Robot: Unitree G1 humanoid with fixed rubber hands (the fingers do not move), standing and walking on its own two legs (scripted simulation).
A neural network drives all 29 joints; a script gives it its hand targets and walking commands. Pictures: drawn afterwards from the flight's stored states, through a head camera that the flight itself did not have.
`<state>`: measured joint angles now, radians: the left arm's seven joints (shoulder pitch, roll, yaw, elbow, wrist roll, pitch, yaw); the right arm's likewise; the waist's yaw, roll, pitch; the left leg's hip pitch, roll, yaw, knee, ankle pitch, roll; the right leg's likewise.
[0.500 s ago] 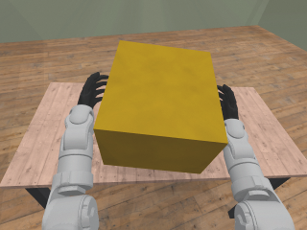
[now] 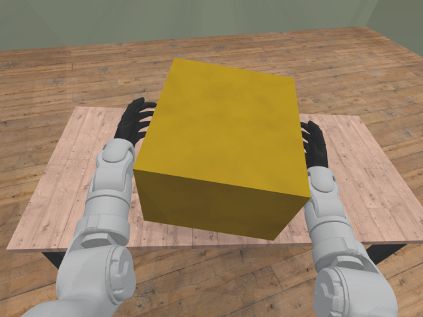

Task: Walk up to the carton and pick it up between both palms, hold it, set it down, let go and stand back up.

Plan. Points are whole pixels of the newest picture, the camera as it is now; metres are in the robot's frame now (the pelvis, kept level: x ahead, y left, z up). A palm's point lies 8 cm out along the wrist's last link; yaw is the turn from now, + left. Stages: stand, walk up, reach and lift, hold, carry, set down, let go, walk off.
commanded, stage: set down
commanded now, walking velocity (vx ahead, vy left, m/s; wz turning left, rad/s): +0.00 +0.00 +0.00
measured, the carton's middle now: (222, 146) +0.44 +0.00 +0.09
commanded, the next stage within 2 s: none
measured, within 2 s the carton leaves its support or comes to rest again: neither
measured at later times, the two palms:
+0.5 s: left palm (139, 142) +0.42 +0.17 +0.10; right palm (315, 170) +0.38 -0.19 +0.09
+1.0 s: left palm (139, 144) +0.44 +0.18 +0.07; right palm (304, 174) +0.39 -0.18 +0.06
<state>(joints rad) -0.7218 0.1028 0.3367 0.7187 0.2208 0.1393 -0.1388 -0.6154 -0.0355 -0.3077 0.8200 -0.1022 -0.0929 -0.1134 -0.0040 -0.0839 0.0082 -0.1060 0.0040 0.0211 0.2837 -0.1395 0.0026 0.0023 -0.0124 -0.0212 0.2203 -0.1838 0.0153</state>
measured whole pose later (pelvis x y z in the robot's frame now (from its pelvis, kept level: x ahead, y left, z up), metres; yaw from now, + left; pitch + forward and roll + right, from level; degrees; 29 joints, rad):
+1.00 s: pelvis +0.01 +0.00 +0.00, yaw -1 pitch +7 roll -1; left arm -0.88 0.18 0.32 1.14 0.22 -0.16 -0.13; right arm -0.66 0.02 -0.49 0.96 -0.24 -0.26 -0.12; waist -0.01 -0.08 -0.03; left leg -0.29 0.01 0.04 0.31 -0.15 0.01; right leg -0.19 -0.01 0.00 0.23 -0.18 0.02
